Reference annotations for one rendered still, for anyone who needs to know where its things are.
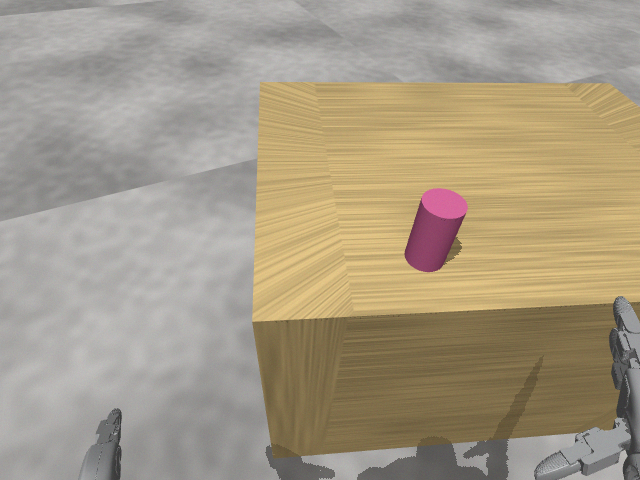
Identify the left robot hand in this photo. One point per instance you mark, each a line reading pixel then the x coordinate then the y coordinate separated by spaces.
pixel 102 460

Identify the right robot hand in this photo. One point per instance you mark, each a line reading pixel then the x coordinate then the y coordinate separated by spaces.
pixel 596 449

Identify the can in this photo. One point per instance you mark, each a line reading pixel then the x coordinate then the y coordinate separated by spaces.
pixel 438 219

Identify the right robot arm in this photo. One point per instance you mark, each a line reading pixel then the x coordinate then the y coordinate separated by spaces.
pixel 631 467

